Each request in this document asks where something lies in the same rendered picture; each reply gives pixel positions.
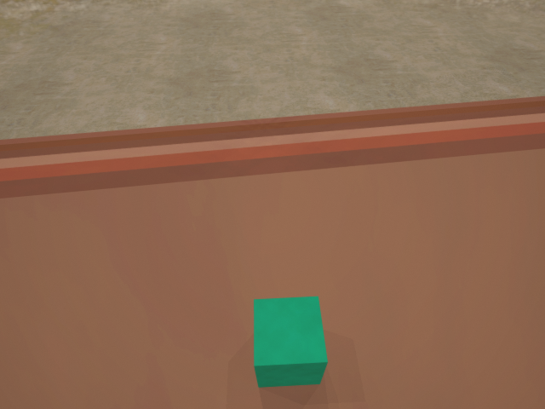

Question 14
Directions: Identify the carton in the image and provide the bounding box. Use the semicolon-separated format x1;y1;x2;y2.
254;297;328;388

